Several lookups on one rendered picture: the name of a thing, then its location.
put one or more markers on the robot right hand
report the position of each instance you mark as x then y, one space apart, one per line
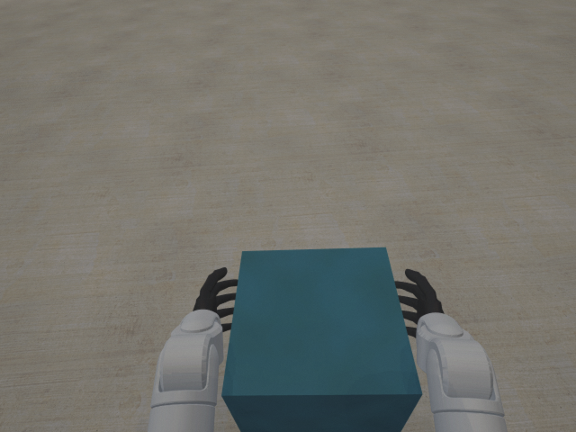
426 303

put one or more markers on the robot left forearm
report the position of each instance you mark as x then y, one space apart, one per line
186 381

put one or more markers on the robot right forearm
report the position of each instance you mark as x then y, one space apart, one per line
462 385

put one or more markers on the robot left hand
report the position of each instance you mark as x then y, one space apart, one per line
208 299

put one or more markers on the carton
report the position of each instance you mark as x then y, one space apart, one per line
318 343

